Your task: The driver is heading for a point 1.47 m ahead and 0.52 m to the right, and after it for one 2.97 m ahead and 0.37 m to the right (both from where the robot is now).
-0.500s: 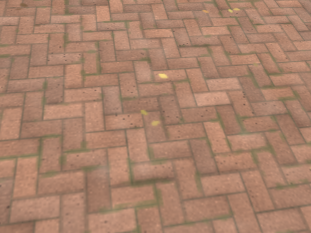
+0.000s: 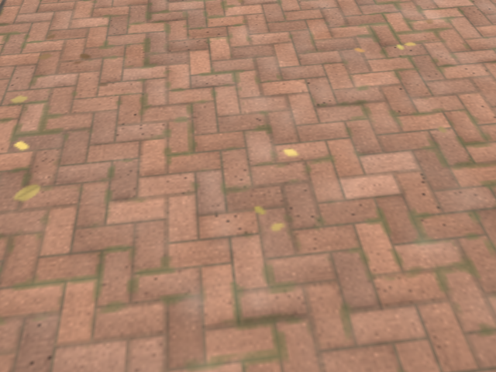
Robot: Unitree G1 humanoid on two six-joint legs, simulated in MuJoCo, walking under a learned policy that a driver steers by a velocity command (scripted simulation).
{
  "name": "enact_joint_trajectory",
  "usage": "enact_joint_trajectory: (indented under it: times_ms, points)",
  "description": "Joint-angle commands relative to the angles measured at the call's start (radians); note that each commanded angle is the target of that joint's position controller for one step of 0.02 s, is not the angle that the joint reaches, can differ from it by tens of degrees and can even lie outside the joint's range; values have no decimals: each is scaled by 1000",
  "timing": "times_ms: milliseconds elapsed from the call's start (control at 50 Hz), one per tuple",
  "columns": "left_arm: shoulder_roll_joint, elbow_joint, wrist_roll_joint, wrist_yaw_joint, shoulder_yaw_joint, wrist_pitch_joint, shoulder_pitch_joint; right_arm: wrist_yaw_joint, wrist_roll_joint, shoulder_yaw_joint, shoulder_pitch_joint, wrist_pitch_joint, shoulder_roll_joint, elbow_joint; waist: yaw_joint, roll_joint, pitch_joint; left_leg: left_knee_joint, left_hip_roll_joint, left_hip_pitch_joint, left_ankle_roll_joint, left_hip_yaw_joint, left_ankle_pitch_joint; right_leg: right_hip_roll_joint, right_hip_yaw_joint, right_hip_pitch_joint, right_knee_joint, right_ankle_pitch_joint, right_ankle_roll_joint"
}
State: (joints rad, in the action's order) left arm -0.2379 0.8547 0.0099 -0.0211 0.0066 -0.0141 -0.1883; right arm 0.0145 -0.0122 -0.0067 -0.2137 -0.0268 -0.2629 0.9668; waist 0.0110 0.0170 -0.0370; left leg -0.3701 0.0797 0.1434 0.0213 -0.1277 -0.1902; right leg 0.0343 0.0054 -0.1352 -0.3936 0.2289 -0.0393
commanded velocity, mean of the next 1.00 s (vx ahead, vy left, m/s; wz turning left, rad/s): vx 0.00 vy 0.00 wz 0.01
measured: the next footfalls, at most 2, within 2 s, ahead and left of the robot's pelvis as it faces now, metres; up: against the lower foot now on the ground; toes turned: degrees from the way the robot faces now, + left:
left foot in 1.28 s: +0.14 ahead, +0.12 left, +0.00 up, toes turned +2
right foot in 1.76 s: +0.48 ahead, -0.02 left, +0.00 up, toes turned -6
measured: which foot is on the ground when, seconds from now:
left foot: down 0.00-1.00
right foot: down 0.00-1.00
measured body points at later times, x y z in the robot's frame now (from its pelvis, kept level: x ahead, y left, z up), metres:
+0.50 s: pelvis +0.01 -0.01 +0.00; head +0.01 -0.01 +0.45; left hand +0.05 +0.25 -0.15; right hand +0.02 -0.26 -0.16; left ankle +0.01 +0.11 -0.74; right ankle -0.01 -0.09 -0.75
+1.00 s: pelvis +0.01 -0.01 +0.00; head +0.02 -0.02 +0.45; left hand +0.02 +0.22 -0.16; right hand +0.00 -0.24 -0.17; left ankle +0.01 +0.11 -0.75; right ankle -0.01 -0.09 -0.75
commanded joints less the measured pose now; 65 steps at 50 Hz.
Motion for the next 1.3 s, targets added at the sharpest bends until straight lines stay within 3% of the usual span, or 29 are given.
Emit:
enact_joint_trajectory:
  times_ms: [20,420,940,960,1000,1020,1060,1080,1120,1160,1200,1220,1260,1280,1300]
  points:
    - [-142,-17,-1,-3,-31,14,-8,11,2,-17,-21,13,-97,12,-8,-35,12,55,-100,4,11,-81,141,-144,139,7,91,-123,-27]
    - [-102,154,1,-8,-5,18,-65,27,6,1,-33,15,-68,166,-13,-26,1,61,-123,-5,20,-72,149,-124,123,-3,86,-132,-22]
    - [-33,243,2,-20,-1,21,-140,37,6,15,-92,18,0,216,-15,-21,-22,41,-124,24,14,-51,126,-114,122,-10,80,-133,-28]
    - [-29,246,4,-19,0,21,-148,37,4,17,-101,18,9,218,-18,-24,-2,45,-116,19,16,-46,62,-108,126,-4,97,-33,-29]
    - [-69,247,5,-18,-19,13,-158,36,-3,12,-95,16,3,203,-26,-66,-26,-26,-64,79,31,-4,-128,-104,165,-20,127,249,-54]
    - [-90,250,4,-17,-30,7,-181,32,-11,9,-85,15,2,189,-39,-107,-45,-103,-30,150,40,27,-244,-131,225,-20,153,419,-89]
    - [-106,267,5,-15,-47,1,-257,16,-30,11,-38,25,23,149,-69,-160,-116,-270,-19,286,45,109,-293,-256,397,-28,250,634,-180]
    - [-100,270,9,-15,-52,5,-271,9,-35,12,-14,36,29,129,-73,-153,-153,-347,-55,328,44,124,-265,-310,455,-53,283,630,-215]
    - [-101,263,20,-10,-60,22,-272,-2,-31,5,17,58,18,96,-66,-107,-165,-449,-99,412,41,120,-277,-341,470,-24,301,516,-237]
    - [-99,252,16,-6,-66,41,-254,-15,-22,-1,23,78,17,75,-47,-89,-142,-404,-112,399,39,136,-255,-308,386,-5,277,382,-215]
    - [-100,243,13,-4,-70,52,-240,-22,-13,-8,21,88,19,59,-34,-108,-113,-311,-93,297,39,169,-217,-261,297,-38,243,290,-190]
    - [-100,238,9,-3,-71,55,-226,-24,-8,-11,-4,89,25,59,-16,-115,-104,-242,-80,208,43,190,-173,-243,260,-87,222,266,-179]
    - [-94,223,1,1,-72,58,-192,-19,-3,-20,-150,91,36,106,51,-82,-85,-91,-27,-81,46,233,-70,-187,185,-261,109,258,-149]
    - [-64,212,9,4,-62,68,-186,-11,-6,-34,-248,96,5,132,89,-19,-49,-46,-63,-243,51,161,-114,-143,132,-359,-22,227,-124]
    - [16,174,4,16,-38,80,-158,1,-22,-57,-379,105,-89,145,137,207,8,149,-320,-353,107,-227,-400,-21,-18,-485,-365,229,-71]
Keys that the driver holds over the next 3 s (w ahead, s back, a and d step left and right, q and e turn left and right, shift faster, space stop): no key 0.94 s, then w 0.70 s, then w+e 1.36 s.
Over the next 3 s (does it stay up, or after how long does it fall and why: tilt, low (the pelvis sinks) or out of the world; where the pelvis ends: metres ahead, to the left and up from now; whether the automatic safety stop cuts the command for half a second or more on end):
stays up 0.93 -0.16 -0.01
